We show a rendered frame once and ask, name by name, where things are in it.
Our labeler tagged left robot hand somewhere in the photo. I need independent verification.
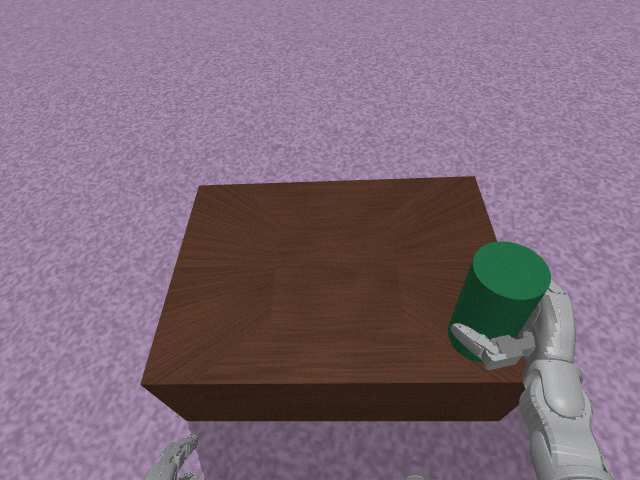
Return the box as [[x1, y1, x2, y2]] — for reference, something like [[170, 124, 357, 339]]
[[144, 435, 201, 480]]

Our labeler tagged right robot hand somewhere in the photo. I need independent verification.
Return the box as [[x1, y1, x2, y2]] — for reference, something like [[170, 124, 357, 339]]
[[451, 280, 576, 370]]

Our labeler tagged right robot arm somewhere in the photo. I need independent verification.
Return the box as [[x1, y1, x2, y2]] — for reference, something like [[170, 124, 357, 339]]
[[519, 358, 615, 480]]

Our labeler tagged can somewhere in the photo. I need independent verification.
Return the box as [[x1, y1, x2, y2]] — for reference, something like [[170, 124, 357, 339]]
[[448, 241, 551, 363]]

